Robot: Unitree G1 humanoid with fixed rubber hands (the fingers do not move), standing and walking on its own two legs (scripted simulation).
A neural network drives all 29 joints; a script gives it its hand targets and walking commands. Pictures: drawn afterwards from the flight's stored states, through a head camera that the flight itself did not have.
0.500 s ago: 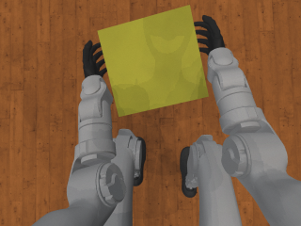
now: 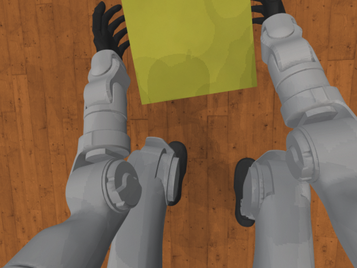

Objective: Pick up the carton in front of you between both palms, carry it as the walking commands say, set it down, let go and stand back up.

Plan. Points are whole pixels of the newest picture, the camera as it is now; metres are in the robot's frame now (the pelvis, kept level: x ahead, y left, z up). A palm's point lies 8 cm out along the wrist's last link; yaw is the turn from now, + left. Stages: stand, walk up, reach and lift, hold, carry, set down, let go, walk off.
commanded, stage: set down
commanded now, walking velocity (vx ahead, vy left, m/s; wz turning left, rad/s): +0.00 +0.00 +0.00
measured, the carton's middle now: (189, 48) +0.51 +0.06 -0.24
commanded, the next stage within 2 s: none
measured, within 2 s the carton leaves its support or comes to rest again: rests again in 0.70 s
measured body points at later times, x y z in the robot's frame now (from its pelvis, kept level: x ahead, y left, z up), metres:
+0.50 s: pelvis -0.01 +0.01 -0.02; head +0.34 -0.03 +0.27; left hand +0.50 +0.22 -0.15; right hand +0.56 -0.08 -0.18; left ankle +0.13 +0.13 -0.36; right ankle +0.09 -0.10 -0.36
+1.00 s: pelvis +0.01 +0.01 -0.02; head +0.37 -0.04 +0.25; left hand +0.50 +0.23 -0.18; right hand +0.57 -0.07 -0.20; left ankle +0.13 +0.13 -0.36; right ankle +0.09 -0.10 -0.36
